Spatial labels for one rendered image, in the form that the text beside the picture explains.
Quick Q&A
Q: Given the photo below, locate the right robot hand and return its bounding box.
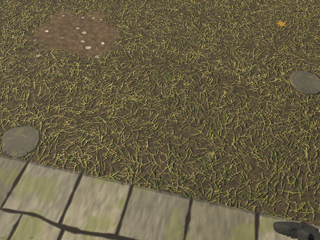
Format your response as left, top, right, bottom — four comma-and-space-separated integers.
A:
273, 221, 320, 240

